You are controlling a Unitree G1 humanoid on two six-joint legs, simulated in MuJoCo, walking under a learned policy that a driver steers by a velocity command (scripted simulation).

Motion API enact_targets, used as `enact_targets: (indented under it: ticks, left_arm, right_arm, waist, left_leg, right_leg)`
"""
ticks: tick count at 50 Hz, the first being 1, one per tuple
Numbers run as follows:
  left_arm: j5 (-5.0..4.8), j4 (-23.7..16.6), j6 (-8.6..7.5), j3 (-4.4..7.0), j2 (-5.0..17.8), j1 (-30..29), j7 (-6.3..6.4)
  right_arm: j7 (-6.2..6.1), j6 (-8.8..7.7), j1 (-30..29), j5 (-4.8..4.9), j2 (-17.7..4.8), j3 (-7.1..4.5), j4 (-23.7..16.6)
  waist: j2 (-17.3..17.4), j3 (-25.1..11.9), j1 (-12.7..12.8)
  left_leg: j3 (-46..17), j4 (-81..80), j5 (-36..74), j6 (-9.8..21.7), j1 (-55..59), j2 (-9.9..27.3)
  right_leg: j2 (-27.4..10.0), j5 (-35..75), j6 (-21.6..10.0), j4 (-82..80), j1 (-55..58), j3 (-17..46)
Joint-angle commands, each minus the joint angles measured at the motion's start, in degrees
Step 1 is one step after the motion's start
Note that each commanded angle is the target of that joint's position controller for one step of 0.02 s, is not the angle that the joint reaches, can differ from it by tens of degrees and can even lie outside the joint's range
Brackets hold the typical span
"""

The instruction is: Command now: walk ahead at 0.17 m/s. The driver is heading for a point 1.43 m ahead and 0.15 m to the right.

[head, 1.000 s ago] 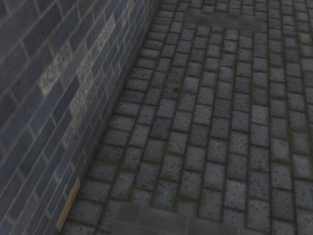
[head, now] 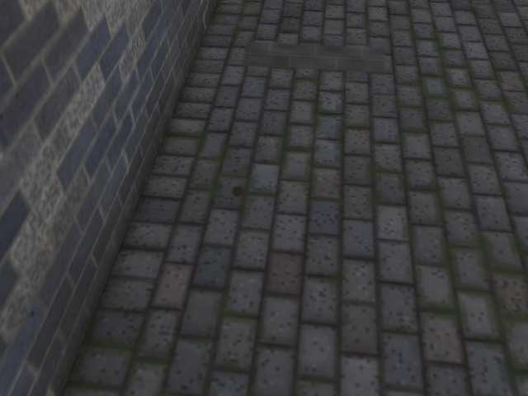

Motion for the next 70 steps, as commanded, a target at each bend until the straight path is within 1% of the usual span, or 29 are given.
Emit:
enact_targets:
  ticks: [1,4,8,13,14,15,16,17,18,20,22,26,30,33,34,35,36,37,39,43,50,57,61,62,63,64,65,67,70]
  left_arm:
    - [-1.02,-3.4,-1.56,0.85,4.7,-0.7,0.44]
    - [-1.88,-4.2,-4.8,0.47,3.9,-0.5,-0.35]
    - [-2.19,-6.3,-7.91,-0.01,2.8,-2.3,-2.3]
    - [-1.86,-7.5,-9.06,-0.57,2.8,-1.6,-3.86]
    - [-1.68,-5.6,-9.43,0.06,4.1,6.0,-4.13]
    - [-0.21,0.3,-9.9,2.96,11.6,23.4,-4.16]
    - [0.73,3.9,-8.61,2.79,13.7,30.3,-3.96]
    - [-0.79,4.2,-6.95,0.35,7.9,28.3,-4.15]
    - [-0.03,4.5,-6.24,0.07,7.9,26.6,-3.76]
    - [1.26,3.9,-6.05,-2.44,4.6,15.9,-3.34]
    - [2.1,2.6,-5.47,-2.95,4.5,8.4,-2.97]
    - [1.42,4.1,-5.76,-2.61,7.7,9.5,0.3]
    - [-1.0,6.7,-6.48,-1.0,10.9,15.1,1.22]
    - [0.9,6.1,-5.71,-0.74,10.9,14.2,0.67]
    - [1.73,5.0,-6.0,-0.99,10.8,12.2,0.16]
    - [1.35,3.8,-6.96,-2.76,3.1,18.4,-0.66]
    - [0.07,4.3,-8.4,-2.53,4.6,19.6,-1.17]
    - [-0.9,2.3,-8.72,-1.45,8.9,14.6,-1.07]
    - [-0.01,-0.5,-7.78,-1.4,9.7,7.5,-0.53]
    - [1.28,-0.3,-4.58,-1.15,8.4,11.5,0.24]
    - [1.35,-6.5,-4.59,-0.9,8.8,-3.1,-0.32]
    - [0.47,-9.7,-5.96,-0.99,9.1,-10.0,-1.9]
    - [0.53,-6.5,-7.51,1.03,13.0,1.8,-2.08]
    - [0.59,-3.5,-7.78,2.59,16.6,12.4,-1.69]
    - [1.57,-1.5,-7.51,4.0,22.9,21.4,-1.82]
    - [1.92,-1.2,-7.83,2.49,17.9,21.6,-2.42]
    - [1.91,-2.1,-7.99,1.08,13.4,16.5,-2.66]
    - [1.73,-4.8,-8.05,-0.58,9.9,5.6,-2.83]
    - [2.26,-3.0,-8.41,-1.14,9.3,5.7,-3.07]
  right_arm:
    - [-0.73,-0.94,5.0,1.02,-4.7,-1.03,-0.4]
    - [-0.72,-3.45,7.8,1.36,-4.3,-1.01,-0.3]
    - [0.49,-5.55,15.6,1.19,-6.0,-1.9,1.1]
    - [1.43,-4.05,15.5,0.87,-7.0,-2.03,-0.6]
    - [1.56,-3.58,6.9,0.56,-6.2,-1.59,-3.3]
    - [1.76,-4.81,-3.8,-0.92,-5.4,-1.54,-7.4]
    - [2.51,-6.94,-2.6,-3.23,-4.8,-1.89,-7.3]
    - [3.55,-8.33,1.0,-1.94,-3.0,-1.97,-6.8]
    - [3.42,-8.49,-3.7,0.58,-0.6,-1.1,-10.1]
    - [1.74,-5.48,-8.1,0.53,-0.8,-1.31,-13.0]
    - [0.95,-3.24,-2.3,0.24,-2.2,-1.54,-13.2]
    - [1.9,-4.06,-12.9,-1.66,-3.9,-0.93,-17.9]
    - [3.66,-4.03,-21.1,0.12,-5.2,-1.09,-20.1]
    - [4.81,-4.49,-7.2,-0.02,-10.1,-3.46,-14.9]
    - [4.66,-4.43,3.9,-0.26,-12.2,-4.1,-11.9]
    - [4.5,-4.75,10.1,-2.26,-17.3,-4.75,-10.2]
    - [4.99,-5.33,9.8,-3.15,-13.8,-3.68,-9.6]
    - [5.04,-5.72,4.7,-1.64,-11.0,-2.71,-9.8]
    - [5.1,-5.81,-7.1,-2.45,-9.9,-1.76,-12.5]
    - [5.16,-6.01,-8.2,-2.64,-8.1,-0.5,-10.7]
    - [3.81,-5.51,-0.2,-0.57,-11.4,-1.08,-8.1]
    - [3.09,-4.43,2.6,0.05,-12.7,-1.52,-6.0]
    - [3.21,-3.2,-0.1,-0.11,-13.8,-2.17,-6.3]
    - [3.33,-2.99,-0.3,-0.94,-11.2,-1.28,-7.2]
    - [3.77,-4.19,2.8,-0.44,-5.1,0.51,-9.2]
    - [4.01,-6.01,4.2,0.81,-6.2,0.4,-8.6]
    - [4.42,-7.09,-0.2,2.15,-11.1,-0.77,-9.8]
    - [3.9,-6.33,-5.8,0.34,-12.5,-1.41,-10.9]
    - [4.05,-3.55,-4.6,-0.67,-10.6,-1.97,-10.7]
  waist:
    - [1.7,6.7,0.3]
    - [1.4,9.9,-0.1]
    - [4.6,4.6,-1.7]
    - [6.7,1.9,0.2]
    - [4.7,-0.1,6.9]
    - [-9.8,-3.8,16.1]
    - [-23.6,-5.4,13.6]
    - [-17.2,-5.8,8.9]
    - [-14.0,-3.3,8.3]
    - [-1.6,3.4,2.4]
    - [-3.9,4.7,-2.6]
    - [-5.3,5.3,-0.9]
    - [-6.6,5.1,0.5]
    - [-6.4,-4.5,-6.1]
    - [-4.9,-9.6,-10.9]
    - [12.3,-19.3,-7.0]
    - [20.2,-22.8,-6.0]
    - [15.9,-12.1,-5.3]
    - [3.3,-2.8,-1.3]
    - [4.6,-2.2,3.6]
    - [3.2,1.5,-0.4]
    - [4.9,5.3,-2.0]
    - [4.1,-0.3,4.1]
    - [-1.1,-7.6,7.8]
    - [-17.5,-14.6,8.3]
    - [-19.0,-19.1,7.9]
    - [-12.6,-11.5,6.9]
    - [-3.1,-5.7,2.6]
    - [-5.0,-4.0,0.0]
  left_leg:
    - [1.2,-7.5,-13.3,6.1,-9.7,-2.3]
    - [-3.4,-5.9,-11.9,9.4,-9.5,-0.4]
    - [-11.6,-2.0,0.1,12.9,-1.9,2.5]
    - [-17.3,2.4,13.5,14.9,-2.4,5.6]
    - [-9.3,11.0,22.6,11.7,-12.9,1.1]
    - [0.2,40.2,32.3,6.2,-31.3,-6.9]
    - [-7.8,56.2,-6.3,6.9,-44.3,-8.6]
    - [-11.4,60.0,-6.6,8.8,-55.0,-8.2]
    - [-8.0,62.2,-4.0,9.1,-61.3,-6.6]
    - [-3.2,60.7,0.6,8.2,-58.2,-1.1]
    - [-3.1,51.3,6.9,7.0,-47.5,0.0]
    - [1.6,15.7,23.5,6.0,-28.8,-1.3]
    - [2.7,-0.7,23.1,6.1,-21.7,-4.2]
    - [5.3,-4.0,17.4,9.3,-4.4,-7.9]
    - [-0.4,-2.2,16.0,11.7,11.6,-3.4]
    - [-25.2,-6.6,3.7,19.7,29.3,11.1]
    - [-45.6,-20.0,-4.6,23.0,30.1,16.3]
    - [-41.4,-21.7,-12.8,20.1,21.9,15.4]
    - [-27.7,-24.4,-3.7,17.6,1.9,12.0]
    - [-13.6,-28.8,11.7,17.4,-9.2,6.9]
    - [-9.0,-30.6,13.2,16.0,-1.9,7.6]
    - [-7.5,-27.0,12.9,14.6,5.1,10.9]
    - [-5.0,-13.0,26.5,11.8,4.5,8.5]
    - [-0.7,3.3,29.2,10.0,-2.4,4.3]
    - [3.7,28.2,11.2,5.8,-26.2,-6.1]
    - [-6.4,40.5,-5.8,6.7,-34.7,-7.8]
    - [-8.9,45.0,-2.7,9.0,-40.4,-5.1]
    - [-6.0,38.3,9.6,9.6,-35.7,1.4]
    - [-3.8,31.5,14.4,8.1,-28.0,3.4]
  right_leg:
    - [1.0,-15.1,-2.5,-6.4,-2.9,-0.9]
    - [0.4,-11.7,-3.8,-2.8,-8.2,-0.1]
    - [0.9,12.9,-3.9,9.8,-12.7,-2.0]
    - [-0.4,11.6,-2.2,18.2,-18.1,-3.1]
    - [-0.2,9.6,-4.2,7.3,-2.8,-0.8]
    - [-4.9,21.2,-8.3,-4.1,19.6,14.2]
    - [-15.4,50.2,-10.1,-8.8,28.5,31.5]
    - [-17.9,53.8,-11.7,-8.3,32.5,33.6]
    - [-21.8,38.3,-14.5,-13.7,28.3,41.0]
    - [-20.0,32.2,-12.5,-12.6,12.9,29.2]
    - [-14.4,24.0,-10.5,-17.3,-0.3,19.4]
    - [-7.3,23.7,-7.5,-25.5,-7.7,4.6]
    - [-11.3,25.9,-8.4,-28.6,6.1,7.1]
    - [-9.6,50.4,-5.8,-9.0,13.3,3.6]
    - [-7.1,44.9,-4.7,6.1,2.8,2.9]
    - [1.3,13.8,-2.1,30.5,-16.1,0.7]
    - [3.1,-9.2,-3.3,39.4,-23.4,6.8]
    - [-0.5,-6.6,-3.8,42.0,-29.1,5.9]
    - [-6.0,3.5,-5.0,37.0,-25.0,3.3]
    - [-9.2,8.3,-4.2,26.5,-15.9,2.1]
    - [-7.7,25.5,1.2,4.9,-21.4,-0.4]
    - [-6.6,18.9,0.5,-6.6,-19.3,-1.0]
    - [-3.1,13.5,-2.8,-11.8,-1.5,-4.8]
    - [-7.0,13.7,-5.4,-11.1,13.5,0.3]
    - [-20.0,7.9,-14.2,-17.3,35.3,25.3]
    - [-23.9,3.0,-17.0,-25.4,38.1,41.4]
    - [-22.8,4.7,-14.4,-24.3,32.9,34.2]
    - [-18.3,16.9,-10.8,-26.0,18.4,18.5]
    - [-13.9,28.9,-9.4,-28.6,10.9,9.2]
